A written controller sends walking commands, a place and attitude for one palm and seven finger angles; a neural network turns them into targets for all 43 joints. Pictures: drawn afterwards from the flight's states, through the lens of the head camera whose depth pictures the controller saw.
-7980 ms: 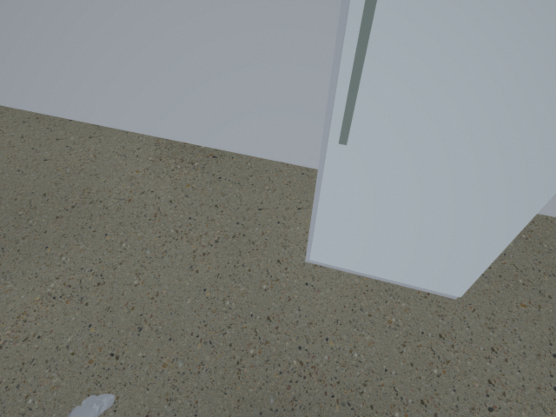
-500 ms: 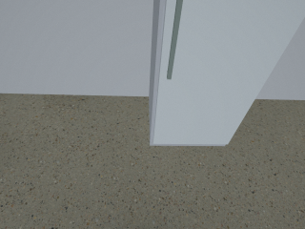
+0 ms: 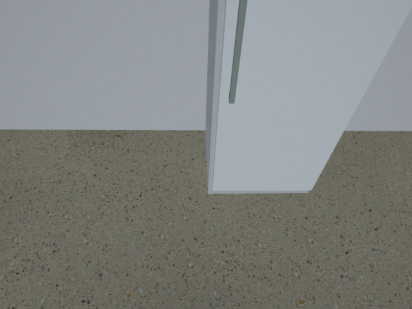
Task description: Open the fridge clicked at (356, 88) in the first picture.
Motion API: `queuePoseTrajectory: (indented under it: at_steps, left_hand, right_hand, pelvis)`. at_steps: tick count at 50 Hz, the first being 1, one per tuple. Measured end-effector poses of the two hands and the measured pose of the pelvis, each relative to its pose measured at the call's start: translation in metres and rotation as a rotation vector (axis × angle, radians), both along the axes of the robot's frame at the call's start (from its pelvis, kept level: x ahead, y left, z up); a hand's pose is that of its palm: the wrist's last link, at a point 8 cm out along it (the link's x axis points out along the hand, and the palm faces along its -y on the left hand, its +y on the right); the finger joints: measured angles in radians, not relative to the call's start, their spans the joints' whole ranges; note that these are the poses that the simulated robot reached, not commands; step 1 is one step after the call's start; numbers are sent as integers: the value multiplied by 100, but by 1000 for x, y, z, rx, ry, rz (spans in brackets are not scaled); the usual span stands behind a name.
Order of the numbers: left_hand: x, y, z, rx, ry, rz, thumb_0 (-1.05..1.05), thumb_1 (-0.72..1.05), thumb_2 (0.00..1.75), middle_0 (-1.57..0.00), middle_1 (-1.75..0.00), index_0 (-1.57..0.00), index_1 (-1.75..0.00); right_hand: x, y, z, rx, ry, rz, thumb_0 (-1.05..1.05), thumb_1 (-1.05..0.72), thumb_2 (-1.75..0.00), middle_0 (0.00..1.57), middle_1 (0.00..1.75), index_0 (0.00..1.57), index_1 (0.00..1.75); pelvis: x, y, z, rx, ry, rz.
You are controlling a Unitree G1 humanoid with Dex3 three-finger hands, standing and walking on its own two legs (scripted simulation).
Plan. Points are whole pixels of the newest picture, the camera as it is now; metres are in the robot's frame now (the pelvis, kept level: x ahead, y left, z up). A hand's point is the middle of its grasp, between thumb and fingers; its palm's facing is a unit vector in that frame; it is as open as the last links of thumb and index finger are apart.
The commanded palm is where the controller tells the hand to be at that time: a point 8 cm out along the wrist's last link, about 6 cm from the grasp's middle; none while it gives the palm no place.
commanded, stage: look again from close up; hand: left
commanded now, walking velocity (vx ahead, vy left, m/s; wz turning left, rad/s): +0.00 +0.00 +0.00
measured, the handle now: (236, 48) +0.86 -0.04 +0.15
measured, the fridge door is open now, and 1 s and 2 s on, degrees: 0 0 0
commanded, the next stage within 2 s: shuffle to correct the standing spot in 0.90 s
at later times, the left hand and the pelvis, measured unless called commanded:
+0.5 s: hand out of the picture -0.04 +0.20 -0.18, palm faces +0.04 -0.99 -0.17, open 7.4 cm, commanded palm none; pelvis -0.03 +0.03 +0.00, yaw +0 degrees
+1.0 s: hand out of the picture -0.07 +0.19 -0.18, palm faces +0.04 -0.98 -0.17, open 7.4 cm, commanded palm none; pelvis -0.04 +0.03 +0.00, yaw +0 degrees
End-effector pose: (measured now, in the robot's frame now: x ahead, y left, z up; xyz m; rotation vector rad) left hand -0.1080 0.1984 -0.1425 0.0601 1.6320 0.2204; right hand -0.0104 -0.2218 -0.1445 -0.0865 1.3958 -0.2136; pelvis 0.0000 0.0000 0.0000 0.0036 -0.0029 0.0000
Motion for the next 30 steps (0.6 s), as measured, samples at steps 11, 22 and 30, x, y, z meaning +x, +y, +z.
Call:
queuePoseTrajectory:
  at_steps: [11, 22, 30]
  left_hand:
    - [81, 33, -8, 7, -246, -64, 1, 91, 90, -20, -30, -19, -30]
    - [74, 49, -7, 10, -246, -97, 1, 91, 90, -20, -30, -19, -30]
    - [44, 45, -8, -10, -183, -80, 0, 91, 90, -20, -30, -19, -30]
  right_hand:
    - [-26, 35, -3, 6, 42, 61, 0, -91, -89, 20, 30, 20, 30]
    - [-44, 56, -5, 38, 34, 44, 1, -92, -89, 20, 30, 20, 30]
    - [-53, 55, -5, 30, 46, 44, 0, -91, -89, 20, 30, 20, 30]
  pelvis:
    - [-14, 20, -2, -6, -7, 5]
    - [-29, 32, -2, -5, -26, -5]
    - [-37, 36, -2, -2, -21, -5]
